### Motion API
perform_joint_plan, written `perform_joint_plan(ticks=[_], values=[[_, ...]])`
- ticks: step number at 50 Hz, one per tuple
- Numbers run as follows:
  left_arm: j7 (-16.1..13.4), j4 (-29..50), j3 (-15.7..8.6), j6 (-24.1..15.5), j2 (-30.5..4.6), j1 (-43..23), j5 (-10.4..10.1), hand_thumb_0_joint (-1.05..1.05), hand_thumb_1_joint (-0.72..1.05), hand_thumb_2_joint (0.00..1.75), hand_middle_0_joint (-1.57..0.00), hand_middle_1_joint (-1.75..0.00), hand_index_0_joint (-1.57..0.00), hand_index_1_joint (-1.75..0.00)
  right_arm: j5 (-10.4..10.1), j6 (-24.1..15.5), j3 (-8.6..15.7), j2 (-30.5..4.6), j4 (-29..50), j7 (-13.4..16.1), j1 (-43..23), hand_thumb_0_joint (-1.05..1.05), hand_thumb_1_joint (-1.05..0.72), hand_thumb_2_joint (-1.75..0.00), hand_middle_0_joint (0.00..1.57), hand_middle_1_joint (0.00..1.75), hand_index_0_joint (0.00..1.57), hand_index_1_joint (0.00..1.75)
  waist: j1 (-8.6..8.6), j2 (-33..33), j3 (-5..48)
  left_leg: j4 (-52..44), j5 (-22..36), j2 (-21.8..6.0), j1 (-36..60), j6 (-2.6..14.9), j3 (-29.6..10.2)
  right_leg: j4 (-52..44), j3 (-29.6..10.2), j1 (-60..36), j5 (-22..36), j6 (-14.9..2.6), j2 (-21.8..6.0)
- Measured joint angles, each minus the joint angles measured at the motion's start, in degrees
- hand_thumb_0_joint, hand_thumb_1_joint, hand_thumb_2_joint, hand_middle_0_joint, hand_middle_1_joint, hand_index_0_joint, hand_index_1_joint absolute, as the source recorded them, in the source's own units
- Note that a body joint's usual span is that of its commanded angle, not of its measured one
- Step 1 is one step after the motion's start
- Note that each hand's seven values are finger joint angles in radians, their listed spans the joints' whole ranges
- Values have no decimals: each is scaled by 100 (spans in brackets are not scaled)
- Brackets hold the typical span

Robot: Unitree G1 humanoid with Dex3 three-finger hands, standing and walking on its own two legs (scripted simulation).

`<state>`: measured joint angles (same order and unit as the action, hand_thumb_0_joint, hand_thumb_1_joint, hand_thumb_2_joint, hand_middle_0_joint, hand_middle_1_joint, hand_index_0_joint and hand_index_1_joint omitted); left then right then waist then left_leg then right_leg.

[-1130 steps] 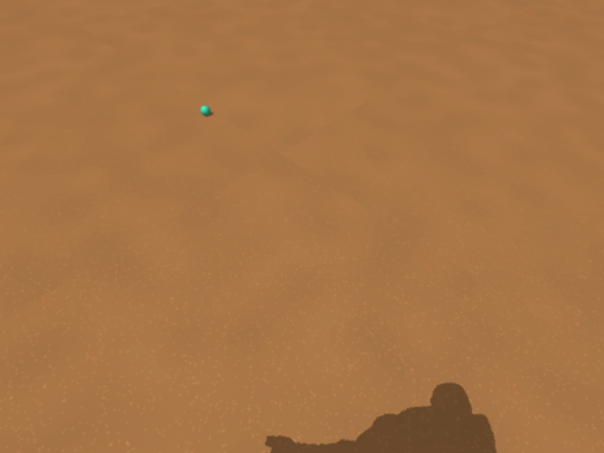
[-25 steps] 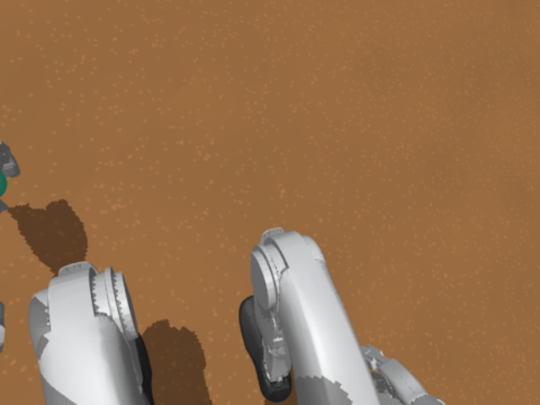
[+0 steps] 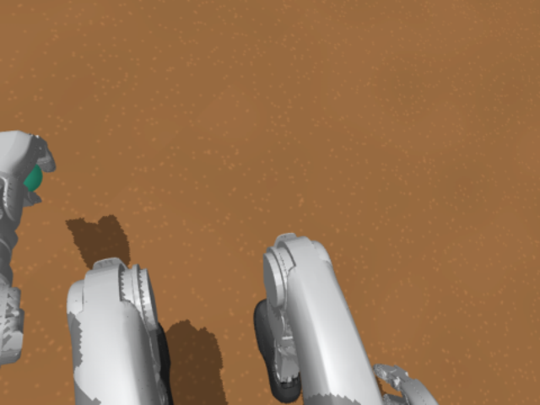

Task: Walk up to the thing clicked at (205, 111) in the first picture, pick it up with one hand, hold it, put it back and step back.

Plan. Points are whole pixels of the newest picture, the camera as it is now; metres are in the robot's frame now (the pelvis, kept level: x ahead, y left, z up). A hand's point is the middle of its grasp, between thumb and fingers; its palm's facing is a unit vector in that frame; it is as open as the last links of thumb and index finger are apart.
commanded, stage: lift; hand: left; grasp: from above
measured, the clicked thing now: (18, 175) +0.47 +0.31 -0.17
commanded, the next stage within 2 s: hold in 1.48 s
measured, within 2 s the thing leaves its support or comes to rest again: neither
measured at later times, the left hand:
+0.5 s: hand out of the picture +0.38 +0.31 +0.00, palm faces -0.43 -0.11 -0.90, open 6.9 cm
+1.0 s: hand out of the picture +0.34 +0.30 +0.21, palm faces -0.45 -0.14 -0.88, open 6.9 cm
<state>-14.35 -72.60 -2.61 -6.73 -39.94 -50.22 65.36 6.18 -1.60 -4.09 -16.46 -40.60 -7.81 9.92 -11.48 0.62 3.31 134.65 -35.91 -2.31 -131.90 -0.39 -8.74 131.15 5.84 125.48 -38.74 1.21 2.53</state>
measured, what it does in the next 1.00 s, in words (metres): rises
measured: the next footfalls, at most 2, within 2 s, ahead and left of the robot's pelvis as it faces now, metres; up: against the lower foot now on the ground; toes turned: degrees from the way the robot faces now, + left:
none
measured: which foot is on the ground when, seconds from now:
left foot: down 0.00-1.00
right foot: down 0.00-1.00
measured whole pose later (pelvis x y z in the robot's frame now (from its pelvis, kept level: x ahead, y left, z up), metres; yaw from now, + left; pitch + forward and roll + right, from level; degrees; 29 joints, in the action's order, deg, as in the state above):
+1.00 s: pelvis +0.03 +0.01 +0.29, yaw +7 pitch +20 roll -3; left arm -5.6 -44.0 8.1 1.2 -26.6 -20.3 56.3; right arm -2.5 -0.4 1.1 -13.5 -41.0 3.1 11.9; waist -3.8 2.8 9.6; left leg 77.8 -28.7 -2.5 -69.7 0.2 -1.7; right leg 75.7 1.2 65.8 -30.3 1.1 1.0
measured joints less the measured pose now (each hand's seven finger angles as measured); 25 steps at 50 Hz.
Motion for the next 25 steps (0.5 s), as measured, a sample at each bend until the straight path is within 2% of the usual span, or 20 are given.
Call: perform_joint_plan(ticks=[13, 25], values=[[555, 1231, 242, 74, 354, 791, -301, -4, 31, 41, -73, -57, -92, -56, -304, 230, 330, 93, 71, 235, 64, 0, -91, -90, 20, 30, 21, 30, 364, 133, 415, -809, 73, 4, 661, 50, 230, -709, -168, -597, 40, 4, -66], [820, 2387, 521, 357, 667, 1676, -703, -4, 32, 43, -69, -61, -90, -60, -566, 310, 496, 132, 240, 511, -105, 0, -91, -90, 20, 30, 21, 30, 635, 190, 674, -1939, 147, 4, 1851, 56, 370, -1802, -253, -1733, 135, -3, -113]])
